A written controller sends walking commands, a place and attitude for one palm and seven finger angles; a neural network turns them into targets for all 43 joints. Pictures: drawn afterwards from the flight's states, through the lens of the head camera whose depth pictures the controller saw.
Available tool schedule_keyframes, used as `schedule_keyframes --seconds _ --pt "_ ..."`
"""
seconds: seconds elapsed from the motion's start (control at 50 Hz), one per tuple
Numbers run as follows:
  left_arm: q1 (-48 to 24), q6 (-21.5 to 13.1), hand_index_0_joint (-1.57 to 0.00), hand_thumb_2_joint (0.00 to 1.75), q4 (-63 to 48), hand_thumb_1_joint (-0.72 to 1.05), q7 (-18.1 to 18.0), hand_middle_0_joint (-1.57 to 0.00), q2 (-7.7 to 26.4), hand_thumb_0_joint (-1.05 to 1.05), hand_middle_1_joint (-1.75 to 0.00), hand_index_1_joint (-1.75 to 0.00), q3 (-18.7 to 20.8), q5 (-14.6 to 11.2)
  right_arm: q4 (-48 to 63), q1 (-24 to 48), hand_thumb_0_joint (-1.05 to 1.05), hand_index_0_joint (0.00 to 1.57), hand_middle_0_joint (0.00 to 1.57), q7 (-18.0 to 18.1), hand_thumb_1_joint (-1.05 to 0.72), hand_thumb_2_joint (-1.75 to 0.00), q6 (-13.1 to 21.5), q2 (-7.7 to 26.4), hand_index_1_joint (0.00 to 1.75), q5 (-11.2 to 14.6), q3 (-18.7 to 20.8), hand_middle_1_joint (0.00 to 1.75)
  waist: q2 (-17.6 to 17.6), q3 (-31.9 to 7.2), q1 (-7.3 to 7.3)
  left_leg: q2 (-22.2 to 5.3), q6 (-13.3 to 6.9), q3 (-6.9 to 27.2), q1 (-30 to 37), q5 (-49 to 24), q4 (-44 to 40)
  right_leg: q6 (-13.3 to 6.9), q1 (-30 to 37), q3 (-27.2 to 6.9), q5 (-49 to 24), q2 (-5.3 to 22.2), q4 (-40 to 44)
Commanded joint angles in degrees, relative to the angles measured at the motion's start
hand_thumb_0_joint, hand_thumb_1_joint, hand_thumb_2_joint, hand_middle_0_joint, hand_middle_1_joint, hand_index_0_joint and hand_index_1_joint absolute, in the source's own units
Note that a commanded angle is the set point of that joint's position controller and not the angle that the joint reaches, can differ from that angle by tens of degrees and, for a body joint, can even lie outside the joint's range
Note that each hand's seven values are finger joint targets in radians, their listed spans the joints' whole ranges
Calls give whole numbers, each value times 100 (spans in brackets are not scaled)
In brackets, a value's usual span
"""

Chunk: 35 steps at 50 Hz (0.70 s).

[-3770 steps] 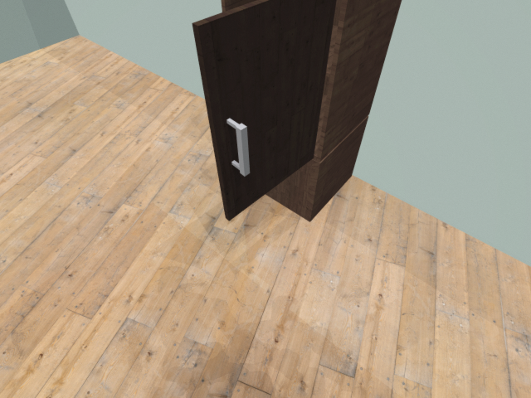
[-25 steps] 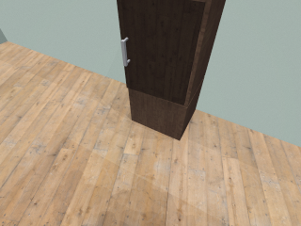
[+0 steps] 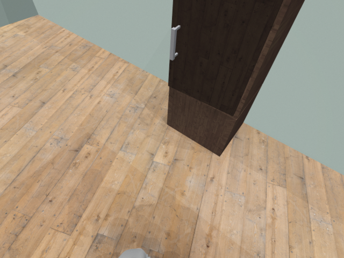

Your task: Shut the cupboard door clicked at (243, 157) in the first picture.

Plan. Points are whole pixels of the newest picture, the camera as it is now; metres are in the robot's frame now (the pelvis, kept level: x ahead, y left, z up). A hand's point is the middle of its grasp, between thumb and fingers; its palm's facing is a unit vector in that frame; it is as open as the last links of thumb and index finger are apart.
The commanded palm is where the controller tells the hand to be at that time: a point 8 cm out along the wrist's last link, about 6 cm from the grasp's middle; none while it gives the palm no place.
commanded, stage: walk to a spot facing it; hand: left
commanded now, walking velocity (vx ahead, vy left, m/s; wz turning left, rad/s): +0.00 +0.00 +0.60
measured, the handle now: (175, 43) +1.01 +0.03 -0.04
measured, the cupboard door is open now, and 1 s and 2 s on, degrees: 4 4 4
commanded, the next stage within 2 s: turn to face it in 1.30 s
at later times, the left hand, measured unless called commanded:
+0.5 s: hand out of the picture +0.05 +0.23 -0.14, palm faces +0.27 -0.92 -0.29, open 7.3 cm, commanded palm none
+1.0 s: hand out of the picture -0.10 +0.21 -0.18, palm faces +0.64 -0.73 -0.23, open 7.4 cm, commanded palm none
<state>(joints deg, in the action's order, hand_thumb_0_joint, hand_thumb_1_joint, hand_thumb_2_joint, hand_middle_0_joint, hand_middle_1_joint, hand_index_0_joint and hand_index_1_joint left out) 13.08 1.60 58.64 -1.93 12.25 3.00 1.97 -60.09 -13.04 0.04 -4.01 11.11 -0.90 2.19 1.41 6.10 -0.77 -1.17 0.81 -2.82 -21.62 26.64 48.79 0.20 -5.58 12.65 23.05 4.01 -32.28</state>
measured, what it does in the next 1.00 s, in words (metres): steps to the left, turning left: right foot, then left foot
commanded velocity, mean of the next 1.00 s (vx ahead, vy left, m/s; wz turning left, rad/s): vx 0.21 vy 0.00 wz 0.56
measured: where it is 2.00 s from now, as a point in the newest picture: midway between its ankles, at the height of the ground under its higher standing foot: (114, 235)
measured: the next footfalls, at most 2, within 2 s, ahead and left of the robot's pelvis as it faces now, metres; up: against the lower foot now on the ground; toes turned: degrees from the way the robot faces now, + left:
right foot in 0.50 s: +0.05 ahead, -0.13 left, +0.00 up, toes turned +17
left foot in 0.92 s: +0.10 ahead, +0.22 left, +0.00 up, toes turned +42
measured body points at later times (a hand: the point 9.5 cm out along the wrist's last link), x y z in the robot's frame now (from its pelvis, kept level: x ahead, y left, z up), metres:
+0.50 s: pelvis +0.00 -0.01 +0.01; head +0.03 +0.00 +0.45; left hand +0.04 +0.28 -0.12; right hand +0.11 -0.25 -0.14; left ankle +0.03 +0.11 -0.72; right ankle +0.01 -0.14 -0.73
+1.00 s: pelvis +0.08 +0.10 -0.01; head +0.12 +0.14 +0.43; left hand -0.13 +0.25 -0.16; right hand +0.35 -0.01 -0.13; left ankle +0.07 +0.19 -0.73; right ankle +0.05 -0.11 -0.65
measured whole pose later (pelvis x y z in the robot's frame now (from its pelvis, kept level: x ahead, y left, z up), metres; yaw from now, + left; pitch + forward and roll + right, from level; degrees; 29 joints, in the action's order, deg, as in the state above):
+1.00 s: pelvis +0.08 +0.10 -0.01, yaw +37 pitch +0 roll +0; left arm 23.8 0.6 58.7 0.2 12.9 3.4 1.1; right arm -49.3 -4.1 -1.9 1.7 14.0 -1.7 2.2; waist 1.9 7.6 2.7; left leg 0.5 -4.6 -7.0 -24.0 15.9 40.6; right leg 2.5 -14.8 6.0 28.7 10.5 -64.1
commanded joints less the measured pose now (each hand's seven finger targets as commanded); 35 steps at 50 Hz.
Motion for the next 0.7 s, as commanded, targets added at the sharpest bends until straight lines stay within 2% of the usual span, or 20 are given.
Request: schedule_keyframes --seconds 0.0,0.02,0.04,0.06,0.08,0.1,0.14,0.2,0.3,0.38,0.42,0.44,0.46,0.48,0.5,0.52,0.56,0.58,0.62,0.68 --pt "-115 -86 -20 90 -536 90 -12 -20 1166 0 -30 -30 312 -67 481 -547 0 20 20 -61 -90 -90 193 666 30 -35 191 30 -36 -346 -342 -91 -59 -83 1064 -1851 -1723 -336 -792 -211 -3153 1319 -717" --pt "148 -39 -20 90 -630 90 23 -20 839 0 -30 -30 279 -122 461 -846 0 20 20 -46 -90 -90 252 1143 30 -90 291 30 -1614 -592 -371 -990 -556 1635 1520 -3548 -2435 139 -1682 -17 -1166 580 -2034" --pt "-172 -2 -20 90 -887 90 5 -20 608 0 -30 -30 191 -137 444 -1126 0 20 20 26 -90 -90 268 1589 30 -73 412 30 -2362 -745 -508 -2075 -1286 3333 1509 -4715 -3042 301 -2407 -585 1729 -28 -3128" --pt "-254 59 -20 90 -971 90 -6 -20 699 0 -30 -30 210 -97 424 -1083 0 20 20 53 -90 -90 244 1681 30 -75 425 30 -1619 -902 -465 -2176 -1429 3127 1191 -2852 -3241 135 -2247 -1234 1532 117 -3489" --pt "-457 82 -20 90 -1005 90 -5 -20 680 0 -30 -30 237 -68 588 -818 0 20 20 62 -90 -90 262 1519 30 -90 406 30 -1098 -670 -365 -1910 -1274 3182 749 -1454 -3444 89 -2379 -1302 1085 188 -3557" --pt "-447 62 -20 90 -936 90 30 -20 673 0 -30 -30 269 -48 722 -514 0 20 20 96 -90 -90 273 1458 30 -114 381 30 -1025 -637 -272 -1715 -1115 3139 579 -784 -3483 134 -2499 -1380 688 178 -3591" --pt "-377 19 -20 90 -896 90 80 -20 641 0 -30 -30 282 -39 825 -212 0 20 20 130 -90 -90 309 1268 30 -122 312 30 -747 -474 -112 -1359 -1002 2681 458 -962 -3418 192 -2519 -1447 78 142 -3431" --pt "-226 -26 -20 90 -891 90 100 -20 564 0 -30 -30 256 -57 845 -239 0 20 20 146 -90 -90 340 1269 30 -99 322 30 -517 -928 -61 -1142 -1018 2375 948 -1701 -3224 262 -2422 -1396 -91 -7 -2905" --pt "-415 -20 -20 90 -1099 90 77 -20 544 0 -30 -30 228 -59 854 -339 0 20 20 102 -90 -90 272 1294 30 -98 400 30 -944 -990 -153 -1005 -1043 2561 1147 -1844 -3182 325 -2320 -1349 47 -202 -2083" --pt "-154 -40 -20 90 -1121 90 99 -20 596 0 -30 -30 210 -75 969 -160 0 20 20 54 -90 -90 209 1336 30 -123 450 30 -1246 -1064 -76 -756 -939 2879 781 -500 -3257 236 -1496 -1236 199 -435 -896" --pt "439 -37 -20 90 -940 90 130 -20 675 0 -30 -30 261 -77 1082 168 0 20 20 39 -90 -90 170 1318 30 -116 484 30 -1253 -966 189 -443 -707 2730 -115 525 -3313 138 -350 -943 37 -628 -32" --pt "948 -53 -20 90 -800 90 134 -20 806 0 -30 -30 328 -55 1151 424 0 20 20 38 -90 -90 156 1225 30 -90 481 30 -936 -885 474 -115 -499 2461 -1029 1016 -2938 56 638 -972 -26 -554 724" --pt "1254 -107 -20 90 -799 90 89 -20 1210 0 -30 -30 412 49 1244 486 0 20 20 10 -90 -90 156 815 30 -11 425 30 448 -764 659 527 -146 1592 -2260 1079 -1156 -314 1299 -2394 1306 645 1918" --pt "966 -117 -20 90 -932 90 36 -20 1608 0 -30 -30 397 68 1377 497 0 20 20 -6 -90 -90 241 535 30 -18 379 30 1692 -383 573 937 119 721 -3015 636 771 -771 738 -4408 2353 2332 2720" --pt "285 -170 -20 90 -1064 90 3 -20 1373 0 -30 -30 337 -40 1362 529 0 20 20 -58 -90 -90 217 906 30 -109 462 30 857 90 197 361 15 1071 -2702 114 1699 -815 -319 -4028 2116 2494 2885" --pt "-339 -231 -20 90 -1207 90 32 -20 1292 0 -30 -30 336 -78 1321 136 0 20 20 -117 -90 -90 147 812 30 -130 466 30 481 -112 -225 305 81 901 -2301 -396 2108 -766 -548 -3301 1314 2125 2748" --pt "-342 -402 -20 90 -1160 90 59 -20 911 0 -30 -30 249 -66 1159 148 0 20 20 -239 -90 -90 174 804 30 -147 440 30 726 36 -253 -34 151 687 -2112 -1004 2371 -581 -626 -2270 541 1486 2458" --pt "-280 -446 -20 90 -1072 90 62 -20 833 0 -30 -30 239 -68 1170 139 0 20 20 -287 -90 -90 194 779 30 -118 429 30 837 11 -247 -99 147 594 -2053 -1162 2253 -559 -473 -1758 -1 1382 2374" --pt "305 -519 -20 90 -879 90 69 -20 790 0 -30 -30 225 -60 1234 413 0 20 20 -317 -90 -90 238 639 30 -84 359 30 767 -15 -44 -57 148 363 -2138 -1303 1805 -524 129 -1254 -1233 1234 2144" --pt "1036 -559 -20 90 -572 90 49 -20 817 0 -30 -30 239 -35 1378 949 0 20 20 -338 -90 -90 261 525 30 -67 278 30 747 -32 260 -133 77 115 -2313 -1194 1126 -535 910 -962 -2395 1400 1932"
